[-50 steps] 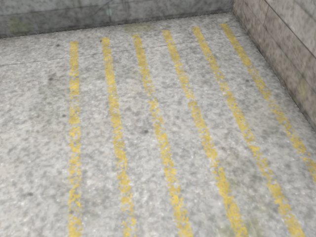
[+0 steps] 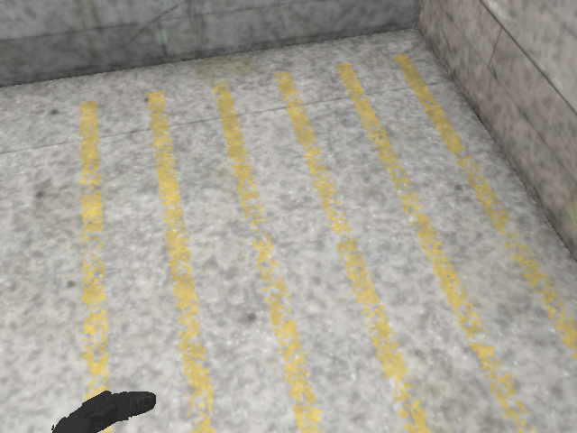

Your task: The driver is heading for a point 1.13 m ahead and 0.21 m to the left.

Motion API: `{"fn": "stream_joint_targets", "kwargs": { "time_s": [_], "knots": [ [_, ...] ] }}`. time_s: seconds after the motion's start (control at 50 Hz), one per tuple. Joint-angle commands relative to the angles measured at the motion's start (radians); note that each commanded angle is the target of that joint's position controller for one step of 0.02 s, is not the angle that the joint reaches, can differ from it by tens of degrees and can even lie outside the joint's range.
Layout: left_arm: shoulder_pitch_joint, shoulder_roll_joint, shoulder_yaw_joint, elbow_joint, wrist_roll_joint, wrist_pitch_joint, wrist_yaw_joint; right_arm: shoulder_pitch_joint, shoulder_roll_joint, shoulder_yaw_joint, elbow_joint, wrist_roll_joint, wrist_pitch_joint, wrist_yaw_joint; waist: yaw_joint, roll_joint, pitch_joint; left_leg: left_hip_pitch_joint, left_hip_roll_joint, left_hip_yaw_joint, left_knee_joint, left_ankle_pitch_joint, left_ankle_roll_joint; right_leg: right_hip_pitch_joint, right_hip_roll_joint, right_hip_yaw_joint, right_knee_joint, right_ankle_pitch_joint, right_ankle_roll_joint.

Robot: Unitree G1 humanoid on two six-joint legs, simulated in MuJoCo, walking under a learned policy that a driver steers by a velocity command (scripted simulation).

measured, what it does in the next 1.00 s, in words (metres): walks ahead: left foot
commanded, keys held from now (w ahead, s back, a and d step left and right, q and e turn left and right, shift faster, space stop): w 0.90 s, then w+q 0.10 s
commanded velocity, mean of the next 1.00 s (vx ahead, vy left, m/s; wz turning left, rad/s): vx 0.50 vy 0.00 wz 0.01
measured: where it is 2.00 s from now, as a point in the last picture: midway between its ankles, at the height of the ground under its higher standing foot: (243, 206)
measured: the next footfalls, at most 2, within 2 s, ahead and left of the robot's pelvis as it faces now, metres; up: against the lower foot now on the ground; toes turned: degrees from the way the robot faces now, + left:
left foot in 0.52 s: +0.49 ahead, +0.14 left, +0.00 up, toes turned +3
right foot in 1.06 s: +0.81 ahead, -0.10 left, +0.00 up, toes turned +1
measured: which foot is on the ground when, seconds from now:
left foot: down 0.00-0.02, up 0.04-0.50, down 0.52-1.00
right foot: down 0.00-0.54, up 0.56-1.00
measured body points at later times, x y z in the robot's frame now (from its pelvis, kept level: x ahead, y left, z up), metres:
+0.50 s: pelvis +0.30 +0.02 +0.01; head +0.33 +0.03 +0.46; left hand +0.27 +0.30 -0.13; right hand +0.51 -0.21 -0.08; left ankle +0.46 +0.14 -0.71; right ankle +0.15 -0.10 -0.72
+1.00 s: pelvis +0.58 +0.03 +0.02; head +0.61 +0.03 +0.47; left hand +0.79 +0.26 -0.08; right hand +0.55 -0.25 -0.11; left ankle +0.45 +0.14 -0.72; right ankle +0.76 -0.11 -0.69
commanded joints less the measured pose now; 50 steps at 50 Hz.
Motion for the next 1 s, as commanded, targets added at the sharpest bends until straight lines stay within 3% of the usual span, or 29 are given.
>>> {"fn": "stream_joint_targets", "kwargs": {
  "time_s": [0.02,0.04,0.06,0.08,0.1,0.14,0.18,0.26,0.34,0.42,0.48,0.5,0.52,0.54,0.56,0.58,0.6,0.62,0.64,0.66,0.7,0.74,0.78,0.86,0.94,1.0],
  "knots": [
    [0.493,0.325,0.106,0.074,0.026,0.006,0.02,0.096,-0.008,0.019,-0.084,-0.01,-0.017,0.013,0.182,-0.132,-0.418,-0.641,0.019,-0.015,0.872,0.486,0.013,0.953,-0.329,0.558,0.011,-0.257,-0.262],
    [0.49,0.241,0.08,0.082,0.02,0.008,0.018,0.067,-0.03,0.019,-0.066,0.012,-0.048,0.019,0.195,-0.173,-0.472,-0.791,-0.058,-0.168,1.041,-0.085,0.021,0.983,-0.398,0.854,-0.192,-0.383,-0.286],
    [0.389,0.194,0.062,0.072,0.009,0.004,0.018,-0.055,-0.132,-0.009,-0.113,0.043,-0.069,0.023,0.182,-0.149,-0.28,-0.893,0.009,-0.182,1.099,-0.048,0.046,0.838,-0.357,0.708,-0.226,-0.415,-0.217],
    [0.292,0.159,0.051,0.049,0.012,0.0,0.019,-0.13,-0.148,-0.012,-0.137,0.051,-0.08,0.019,0.149,-0.074,-0.167,-0.886,0.07,-0.149,1.056,0.05,0.058,0.662,-0.323,0.557,-0.256,-0.344,-0.182],
    [0.229,0.128,0.04,0.042,0.02,-0.005,0.014,-0.161,-0.14,-0.017,-0.139,0.038,-0.079,0.011,0.112,-0.012,-0.09,-0.845,0.114,-0.127,0.981,0.124,0.054,0.504,-0.284,0.443,-0.291,-0.236,-0.162],
    [0.186,0.098,0.031,0.046,0.032,-0.015,0.007,-0.11,-0.101,-0.021,-0.126,0.018,-0.051,0.004,0.047,-0.051,-0.059,-0.721,0.163,-0.132,0.895,0.19,0.045,0.343,-0.221,0.315,-0.346,-0.144,-0.139],
    [0.209,0.118,0.035,0.065,0.026,-0.02,0.008,-0.105,-0.067,-0.016,-0.13,0.014,-0.029,0.001,0.03,-0.05,-0.033,-0.714,0.178,-0.115,0.834,0.21,0.023,0.275,-0.209,0.248,-0.385,-0.083,-0.156],
    [0.28,0.163,0.045,0.093,0.023,-0.015,0.035,-0.259,-0.078,-0.019,-0.191,-0.003,-0.029,-0.001,0.061,-0.031,0.012,-0.83,0.185,-0.097,0.589,0.426,-0.02,0.305,-0.187,0.167,-0.414,-0.007,-0.151],
    [0.357,0.184,0.047,0.118,0.01,-0.005,0.047,-0.411,-0.05,-0.005,-0.231,0.005,-0.043,0.014,0.118,-0.028,0.026,-0.77,0.128,-0.04,0.332,0.6,-0.024,0.343,-0.16,0.098,-0.408,-0.004,-0.114],
    [0.425,0.189,0.052,0.153,0.002,0.017,0.051,-0.503,-0.064,-0.001,-0.275,0.015,-0.051,0.038,0.138,-0.034,0.043,-0.818,0.109,-0.056,0.231,0.54,0.003,0.51,-0.228,0.117,-0.34,0.018,-0.105],
    [0.405,0.209,0.061,0.151,0.002,0.037,0.056,-0.457,-0.107,-0.015,-0.28,0.016,-0.058,0.052,0.086,-0.06,0.004,-0.735,0.079,-0.042,0.2,0.414,0.044,0.597,-0.264,0.129,-0.242,0.193,-0.076],
    [0.38,0.213,0.061,0.144,0.003,0.044,0.057,-0.368,-0.132,-0.029,-0.257,0.015,-0.059,0.051,0.03,-0.066,-0.05,-0.606,0.045,-0.011,0.181,0.398,0.066,0.593,-0.24,0.103,-0.133,0.356,-0.058],
    [0.379,0.186,0.05,0.137,0.01,0.049,0.057,-0.2,-0.181,-0.056,-0.205,0.013,-0.058,0.044,-0.042,-0.048,-0.158,-0.37,0.034,-0.003,0.188,0.411,0.097,0.524,-0.183,0.062,0.069,0.413,-0.03],
    [0.408,0.138,0.028,0.11,0.034,0.048,0.059,-0.023,-0.262,-0.077,-0.172,0.001,-0.053,0.033,-0.084,0.089,-0.319,-0.068,0.231,-0.234,0.215,0.415,0.162,0.318,-0.113,0.009,0.401,0.126,0.005],
    [0.535,0.011,-0.005,0.112,0.021,0.023,0.045,0.007,-0.307,-0.084,-0.149,-0.002,-0.048,0.042,-0.003,0.357,-0.419,0.223,0.411,-0.723,0.064,0.179,0.32,-0.075,0.077,0.061,0.703,-0.527,0.06],
    [0.455,0.137,0.02,0.119,-0.005,0.0,0.042,-0.021,-0.199,-0.055,-0.164,0.007,-0.051,0.045,-0.044,0.222,-0.361,0.195,0.381,-0.739,-0.001,0.074,0.278,-0.19,0.024,0.182,0.808,-0.561,0.041],
    [0.359,0.181,0.033,0.09,-0.027,-0.015,0.039,-0.103,-0.161,-0.043,-0.181,0.006,-0.055,0.041,-0.035,0.171,-0.225,0.073,0.352,-0.583,-0.012,0.137,0.234,-0.247,-0.025,0.162,0.811,-0.466,0.024],
    [0.314,0.174,0.032,0.083,-0.021,-0.019,0.046,-0.179,-0.146,-0.037,-0.198,-0.001,-0.057,0.04,-0.004,0.081,-0.156,-0.064,0.318,-0.472,-0.031,0.268,0.216,-0.211,-0.079,0.135,0.769,-0.371,0.026],
    [0.292,0.167,0.038,0.081,-0.004,-0.015,0.052,-0.223,-0.121,-0.031,-0.203,-0.008,-0.059,0.042,0.021,0.058,-0.102,-0.175,0.285,-0.39,-0.057,0.369,0.21,-0.174,-0.11,0.128,0.709,-0.313,0.034],
    [0.31,0.152,0.04,0.084,0.001,-0.004,0.051,-0.238,-0.102,-0.025,-0.202,-0.018,-0.062,0.043,0.052,0.08,-0.096,-0.24,0.262,-0.337,-0.084,0.42,0.203,-0.111,-0.135,0.135,0.676,-0.275,0.037],
    [0.33,0.112,0.036,0.088,0.004,0.018,0.051,-0.228,-0.103,-0.026,-0.188,-0.012,-0.067,0.045,0.074,0.084,-0.081,-0.294,0.242,-0.272,-0.132,0.476,0.215,-0.077,-0.147,0.123,0.619,-0.25,0.051],
    [0.283,0.103,0.035,0.068,0.012,0.031,0.054,-0.205,-0.131,-0.034,-0.173,-0.007,-0.069,0.036,0.074,0.069,-0.048,-0.311,0.242,-0.225,-0.165,0.525,0.227,-0.125,-0.155,0.113,0.54,-0.191,0.073],
    [0.213,0.102,0.035,0.042,0.019,0.031,0.054,-0.176,-0.143,-0.037,-0.159,-0.006,-0.062,0.024,0.059,0.056,-0.025,-0.294,0.233,-0.187,-0.183,0.547,0.222,-0.178,-0.155,0.107,0.426,-0.091,0.092],
    [0.08,0.076,0.024,0.005,0.014,0.02,0.042,-0.129,-0.151,-0.037,-0.137,0.003,-0.052,0.01,0.018,0.066,0.007,-0.296,0.185,-0.094,-0.201,0.514,0.183,-0.126,-0.115,0.063,0.17,0.107,0.095],
    [-0.04,0.082,0.019,-0.04,0.006,0.01,0.024,-0.043,-0.154,-0.041,-0.095,0.013,-0.036,0.007,-0.017,0.063,0.045,-0.196,0.226,-0.117,-0.161,0.502,0.182,-0.134,-0.084,0.062,0.051,0.1,0.082],
    [-0.03,0.118,0.03,-0.055,0.005,-0.005,0.01,-0.051,-0.173,-0.052,-0.091,0.019,-0.02,-0.002,0.021,0.08,0.031,-0.119,0.27,-0.167,-0.082,0.565,0.163,-0.09,-0.069,0.085,-0.009,0.014,0.056]
  ]
}}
